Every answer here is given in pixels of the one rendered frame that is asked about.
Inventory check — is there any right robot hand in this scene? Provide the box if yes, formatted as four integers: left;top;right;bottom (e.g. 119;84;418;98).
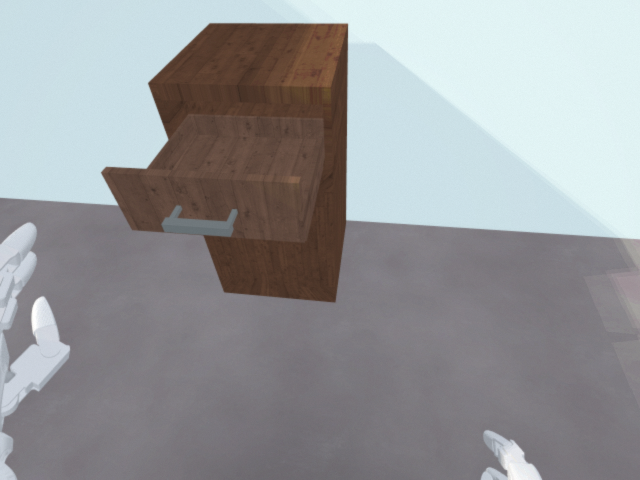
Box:
481;430;542;480

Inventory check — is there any cabinet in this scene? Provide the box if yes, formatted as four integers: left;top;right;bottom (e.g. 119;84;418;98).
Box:
148;23;348;302

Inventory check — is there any handle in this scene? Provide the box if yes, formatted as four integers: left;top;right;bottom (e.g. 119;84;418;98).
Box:
161;205;238;237

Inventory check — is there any drawer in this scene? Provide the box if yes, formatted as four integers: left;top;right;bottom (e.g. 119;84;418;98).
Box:
101;114;325;243

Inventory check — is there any left robot hand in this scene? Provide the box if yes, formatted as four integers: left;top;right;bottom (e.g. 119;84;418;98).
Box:
0;222;70;432

